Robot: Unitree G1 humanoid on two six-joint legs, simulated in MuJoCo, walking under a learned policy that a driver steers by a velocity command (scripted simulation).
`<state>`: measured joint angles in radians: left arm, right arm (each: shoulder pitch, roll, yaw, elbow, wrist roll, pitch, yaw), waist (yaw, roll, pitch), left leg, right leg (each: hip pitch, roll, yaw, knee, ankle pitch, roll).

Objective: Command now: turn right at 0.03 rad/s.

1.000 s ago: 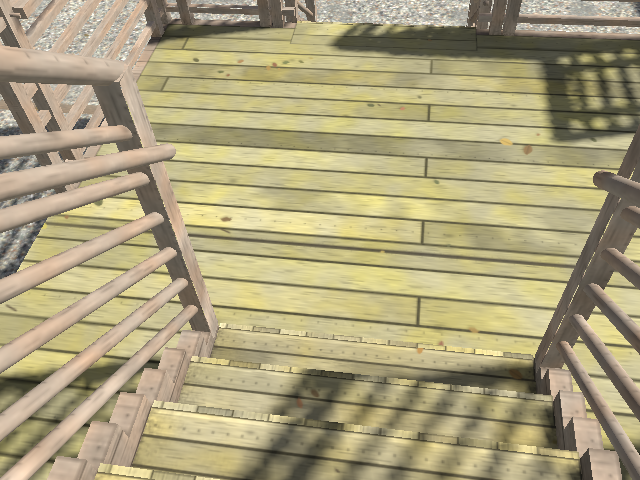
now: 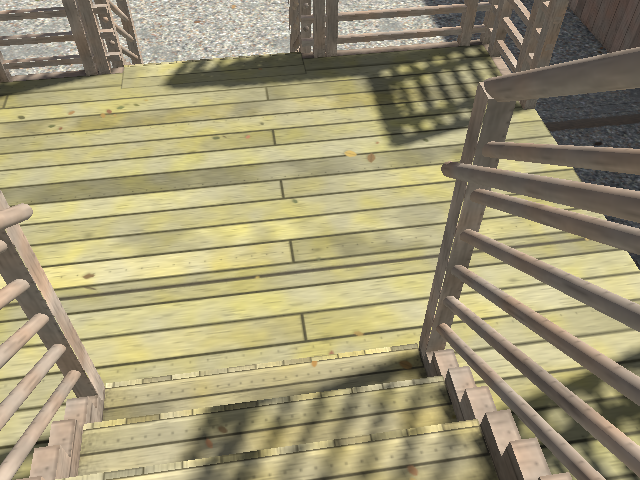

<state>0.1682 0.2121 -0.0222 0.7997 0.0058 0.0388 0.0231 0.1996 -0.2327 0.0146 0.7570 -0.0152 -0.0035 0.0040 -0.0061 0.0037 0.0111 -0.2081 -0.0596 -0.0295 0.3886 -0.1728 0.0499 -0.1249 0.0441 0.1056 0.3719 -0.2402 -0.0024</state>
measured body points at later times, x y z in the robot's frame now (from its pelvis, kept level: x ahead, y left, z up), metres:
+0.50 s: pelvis +0.01 +0.01 +0.00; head +0.01 +0.02 +0.45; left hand +0.07 +0.25 -0.15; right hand +0.08 -0.24 -0.13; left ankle +0.02 +0.09 -0.74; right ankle -0.03 -0.12 -0.74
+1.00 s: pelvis +0.02 +0.02 +0.00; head +0.02 +0.02 +0.45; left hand +0.04 +0.25 -0.16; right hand +0.05 -0.23 -0.15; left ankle +0.02 +0.09 -0.74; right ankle -0.03 -0.12 -0.74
